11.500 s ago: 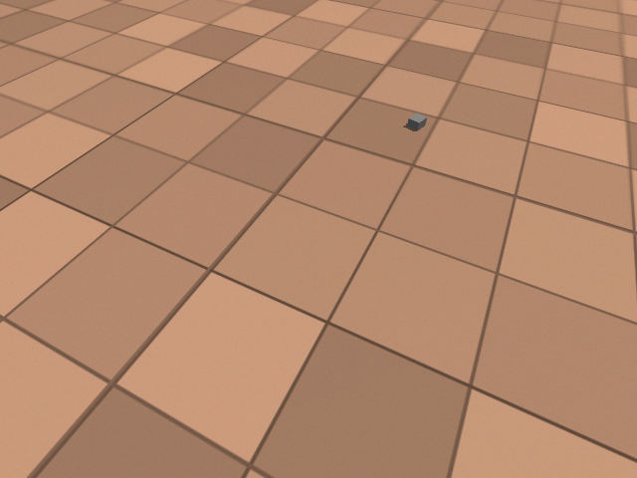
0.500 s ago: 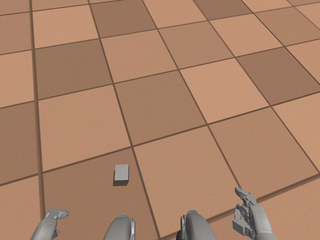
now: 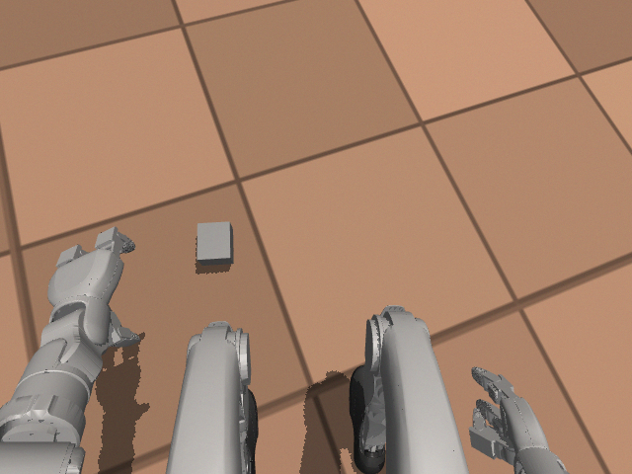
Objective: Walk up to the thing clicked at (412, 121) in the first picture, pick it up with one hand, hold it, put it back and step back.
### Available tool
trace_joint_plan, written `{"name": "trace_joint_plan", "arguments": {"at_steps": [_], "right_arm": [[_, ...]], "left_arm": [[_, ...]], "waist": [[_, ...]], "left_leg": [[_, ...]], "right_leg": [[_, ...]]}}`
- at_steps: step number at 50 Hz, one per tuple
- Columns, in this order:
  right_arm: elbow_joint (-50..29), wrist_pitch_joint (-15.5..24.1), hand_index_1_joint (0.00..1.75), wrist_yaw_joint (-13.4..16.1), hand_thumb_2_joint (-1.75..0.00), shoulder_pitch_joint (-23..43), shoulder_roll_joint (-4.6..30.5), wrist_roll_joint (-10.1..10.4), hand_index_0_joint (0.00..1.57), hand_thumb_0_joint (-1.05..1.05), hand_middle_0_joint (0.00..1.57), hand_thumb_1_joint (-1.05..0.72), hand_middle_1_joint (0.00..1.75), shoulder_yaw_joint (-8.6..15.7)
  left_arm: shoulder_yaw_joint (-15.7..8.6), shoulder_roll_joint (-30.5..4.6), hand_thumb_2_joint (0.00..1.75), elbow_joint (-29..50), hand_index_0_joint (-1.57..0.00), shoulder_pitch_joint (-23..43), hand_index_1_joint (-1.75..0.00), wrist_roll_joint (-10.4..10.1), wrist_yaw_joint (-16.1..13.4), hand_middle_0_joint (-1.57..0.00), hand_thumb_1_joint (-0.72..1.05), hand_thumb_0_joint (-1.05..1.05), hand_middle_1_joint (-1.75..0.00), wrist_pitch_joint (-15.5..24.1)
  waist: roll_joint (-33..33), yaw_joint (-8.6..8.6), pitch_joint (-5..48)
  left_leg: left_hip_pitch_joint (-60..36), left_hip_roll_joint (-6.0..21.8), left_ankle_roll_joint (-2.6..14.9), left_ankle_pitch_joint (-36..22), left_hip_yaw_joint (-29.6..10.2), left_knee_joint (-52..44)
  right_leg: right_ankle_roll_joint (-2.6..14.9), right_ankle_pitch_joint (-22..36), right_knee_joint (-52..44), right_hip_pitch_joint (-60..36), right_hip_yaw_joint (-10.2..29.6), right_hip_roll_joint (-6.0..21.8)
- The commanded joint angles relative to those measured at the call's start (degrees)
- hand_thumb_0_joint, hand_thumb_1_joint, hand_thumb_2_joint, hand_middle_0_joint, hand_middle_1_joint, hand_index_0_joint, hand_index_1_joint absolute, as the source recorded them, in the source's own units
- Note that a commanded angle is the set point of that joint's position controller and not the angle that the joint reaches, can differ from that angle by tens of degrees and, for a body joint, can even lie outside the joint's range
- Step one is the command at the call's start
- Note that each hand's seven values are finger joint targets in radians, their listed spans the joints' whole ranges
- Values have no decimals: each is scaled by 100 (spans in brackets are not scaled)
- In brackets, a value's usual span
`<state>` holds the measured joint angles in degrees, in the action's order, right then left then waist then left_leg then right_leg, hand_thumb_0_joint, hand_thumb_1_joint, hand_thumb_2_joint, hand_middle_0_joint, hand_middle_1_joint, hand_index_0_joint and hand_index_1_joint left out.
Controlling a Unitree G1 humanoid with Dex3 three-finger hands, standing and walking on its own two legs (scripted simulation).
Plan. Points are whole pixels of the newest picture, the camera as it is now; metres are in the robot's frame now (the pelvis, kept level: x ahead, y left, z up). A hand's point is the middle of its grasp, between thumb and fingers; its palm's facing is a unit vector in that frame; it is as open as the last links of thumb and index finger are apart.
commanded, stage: rise first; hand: left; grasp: from above
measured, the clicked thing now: (215, 243) +0.52 +0.18 -0.45
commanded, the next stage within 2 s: none
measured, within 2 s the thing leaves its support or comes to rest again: neither
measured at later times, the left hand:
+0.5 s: hand (149, 262) +0.43 +0.25 -0.25, palm faces -0.47 -0.03 -0.88, open 14.1 cm
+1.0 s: hand (166, 250) +0.47 +0.24 -0.29, palm faces -0.47 -0.01 -0.88, open 14.0 cm
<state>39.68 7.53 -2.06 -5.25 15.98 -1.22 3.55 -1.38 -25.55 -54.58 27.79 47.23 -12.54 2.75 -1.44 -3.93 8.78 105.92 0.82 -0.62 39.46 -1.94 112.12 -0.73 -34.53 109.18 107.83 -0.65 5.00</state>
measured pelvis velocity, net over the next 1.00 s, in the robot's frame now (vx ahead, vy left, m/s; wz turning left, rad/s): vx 0.00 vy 0.01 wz -0.05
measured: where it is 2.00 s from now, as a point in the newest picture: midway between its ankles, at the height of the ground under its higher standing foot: (304, 450)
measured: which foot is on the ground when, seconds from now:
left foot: down 0.00-1.00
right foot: down 0.00-1.00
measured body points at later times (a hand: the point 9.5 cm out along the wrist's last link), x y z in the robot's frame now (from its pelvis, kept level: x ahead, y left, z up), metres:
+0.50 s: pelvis -0.01 +0.02 -0.09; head +0.21 +0.05 +0.30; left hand +0.45 +0.25 -0.20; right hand +0.03 -0.27 -0.20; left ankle +0.07 +0.13 -0.44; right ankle +0.10 -0.13 -0.44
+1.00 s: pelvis +0.00 +0.01 -0.12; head +0.24 +0.04 +0.26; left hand +0.49 +0.23 -0.24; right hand +0.02 -0.27 -0.23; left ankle +0.07 +0.13 -0.44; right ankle +0.10 -0.13 -0.44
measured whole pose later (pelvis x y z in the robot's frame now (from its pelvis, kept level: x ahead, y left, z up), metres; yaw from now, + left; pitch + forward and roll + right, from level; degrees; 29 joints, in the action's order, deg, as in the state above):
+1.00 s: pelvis +0.00 +0.01 -0.12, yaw -3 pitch +36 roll -5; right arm 43.8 5.0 -8.4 -9.1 16.1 -8.8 -0.3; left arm -4.3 -36.5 -85.2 55.6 72.6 -25.7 10.1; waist -1.0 -14.0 3.2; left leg 127.8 -0.1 0.2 41.7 -4.7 133.7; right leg -1.9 -35.3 127.7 128.0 -1.1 4.8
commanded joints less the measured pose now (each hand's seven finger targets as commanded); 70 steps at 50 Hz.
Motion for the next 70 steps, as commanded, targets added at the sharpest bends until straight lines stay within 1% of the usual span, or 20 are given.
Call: {"name": "trace_joint_plan", "arguments": {"at_steps": [1, 6, 12, 15, 18, 19, 22, 24, 28, 29, 42, 46, 48, 51, 55, 56, 59, 65, 67, 70], "right_arm": [[-420, 136, 30, 64, -90, -735, 1004, -31, 20, 0, 20, -88, 30, 401], [-242, 13, 30, 3, -90, -789, 1046, -132, 20, 0, 20, -89, 30, 322], [30, -82, 30, -62, -90, -1001, 1131, -231, 20, 0, 20, -89, 30, 231], [134, -125, 30, -125, -90, -1026, 1161, -301, 20, 0, 20, -89, 30, 225], [213, -157, 30, -195, -90, -1113, 1176, -344, 20, 0, 20, -89, 30, 185], [232, -175, 30, -210, -90, -1148, 1215, -366, 20, 0, 20, -89, 30, 193], [288, -208, 30, -282, -90, -1290, 1238, -423, 20, 0, 20, -89, 30, 170], [309, -224, 30, -311, -90, -1341, 1306, -436, 20, 0, 20, -89, 30, 197], [319, -256, 30, -371, -90, -1443, 1290, -508, 20, 0, 20, -90, 30, 183], [326, -259, 30, -377, -90, -1457, 1311, -507, 20, 0, 20, -90, 30, 195], [353, -234, 30, -520, -90, -1723, 1314, -706, 20, 0, 20, -90, 30, 86], [369, -239, 30, -538, -90, -1730, 1345, -711, 20, 0, 20, -90, 30, 66], [355, -234, 30, -546, -90, -1684, 1321, -731, 20, 0, 20, -90, 30, 41], [371, -244, 30, -553, -90, -1721, 1365, -733, 20, 0, 20, -90, 30, 56], [387, -236, 30, -574, -90, -1729, 1395, -750, 20, 0, 20, -90, 30, 36], [371, -242, 30, -569, -90, -1668, 1379, -748, 20, 0, 20, -90, 30, 51], [392, -214, 30, -596, -90, -1745, 1421, -787, 20, 0, 20, -90, 30, 22], [379, -216, 30, -636, -90, -1732, 1472, -789, 20, 0, 20, -90, 30, 28], [391, -197, 30, -666, -90, -1732, 1455, -823, 20, 0, 20, -90, 30, 5], [367, -210, 30, -679, -90, -1775, 1496, -800, 20, 0, 20, -90, 30, -8]], "left_arm": [[-347, -1644, 103, 67, -6, 1705, -102, 401, -221, -6, -56, 0, -101, 388], [-378, -2037, 103, -311, -6, 2585, -99, 940, -458, -7, -55, 0, -98, 632], [-376, -2218, 101, -961, -7, 3317, -95, 1562, -870, -7, -54, 0, -95, 681], [-262, -2047, 98, -1354, -8, 3456, -93, 1795, -1037, -8, -51, 0, -93, 642], [-171, -1933, 98, -1634, -9, 3546, -93, 1986, -1134, -8, -51, 0, -94, 614], [-244, -2099, 97, -1629, -9, 3663, -93, 2062, -1172, -8, -51, 0, -93, 598], [-144, -1898, 96, -1755, -9, 3759, -92, 2149, -1216, -8, -50, 0, -93, 588], [-212, -2039, 96, -1737, -9, 3991, -91, 2215, -1257, -8, -49, 0, -93, 620], [-198, -1984, 94, -1857, -10, 4022, -91, 2380, -1340, -9, -49, 0, -92, 700], [-261, -2145, 93, -1748, -10, 4243, -91, 2407, -1365, -8, -48, 0, -93, 734], [-490, -2367, 94, -2207, -11, 4348, -92, 2526, -1540, -10, -49, 0, -94, 725], [-492, -2434, 93, -2287, -11, 4494, -93, 2495, -1527, -8, -48, 0, -96, 749], [-397, -2299, 92, -2400, -12, 4394, -93, 2452, -1506, -9, -47, 0, -96, 764], [-459, -2441, 93, -2372, -10, 4518, -94, 2491, -1524, -8, -49, 0, -97, 794], [-421, -2395, 94, -2454, -10, 4636, -94, 2540, -1580, -8, -50, 0, -97, 826], [-370, -2350, 93, -2361, -10, 4669, -94, 2539, -1584, -8, -48, 0, -97, 837], [-417, -2435, 94, -2420, -9, 4788, -95, 2592, -1631, -7, -50, 0, -97, 828], [-400, -2365, 94, -2384, -9, 4715, -96, 2605, -1693, -7, -49, 0, -98, 745], [-356, -2334, 93, -2453, -10, 4805, -96, 2643, -1699, -6, -48, 0, -99, 713], [-445, -2427, 93, -2427, -10, 4715, -97, 2575, -1717, -7, -49, 0, -100, 662]], "waist": [[162, -179, 3472], [-83, -334, 3392], [-701, -542, 3306], [-841, -633, 3171], [-1135, -706, 3165], [-1195, -684, 3288], [-1268, -857, 3313], [-1334, -879, 3363], [-1284, -972, 3429], [-1310, -966, 3503], [-1117, -1088, 3617], [-916, -1135, 3466], [-928, -1126, 3403], [-1078, -1100, 3451], [-1154, -1201, 3234], [-1227, -1152, 3326], [-1199, -1268, 3219], [-1613, -1226, 3443], [-1503, -1323, 3369], [-1523, -1249, 3468]], "left_leg": [[-1051, -320, 215, -396, 315, -980], [-744, -339, 246, 127, 298, -709], [-864, -315, 209, 62, 141, -588], [-943, -296, 186, 50, 40, -528], [-1061, -286, 134, -307, -17, -421], [-1139, -278, 131, -483, -3, -332], [-1216, -254, 95, -813, -78, -237], [-1267, -218, 73, -883, -159, -197], [-1155, -236, 101, -966, -144, 13], [-1112, -242, 116, -937, -130, 53], [-580, -299, 235, -1109, 125, 538], [-252, -305, 297, -992, 167, 674], [-203, -318, 298, -939, 176, 678], [-280, -304, 272, -1001, 152, 700], [-209, -299, 258, -855, 113, 696], [-287, -297, 258, -865, 140, 729], [-194, -296, 261, -859, 129, 781], [-566, -271, 196, -1048, 16, 718], [-550, -262, 199, -1079, 33, 857], [-415, -285, 226, -1121, 69, 839]], "right_leg": [[172, -94, -1316, -2231, 5, -294], [181, -587, -1014, -1662, -92, -314], [232, -223, -470, -896, -356, -292], [264, -104, -248, -454, -460, -280], [287, 194, 20, -172, -518, -262], [287, 334, 69, -175, -501, -241], [275, 595, 229, -55, -536, -212], [268, 653, 353, 102, -558, -186], [249, 743, 453, 102, -549, -178], [253, 731, 488, 117, -540, -191], [211, 951, 594, -317, -518, -219], [195, 924, 587, -351, -512, -242], [201, 878, 585, -354, -511, -260], [229, 909, 678, -243, -530, -278], [239, 790, 767, 22, -578, -285], [257, 790, 755, -16, -578, -319], [227, 807, 803, 11, -598, -294], [240, 946, 970, 247, -672, -295], [244, 1004, 1010, 262, -682, -300], [236, 1040, 982, 83, -675, -314]]}}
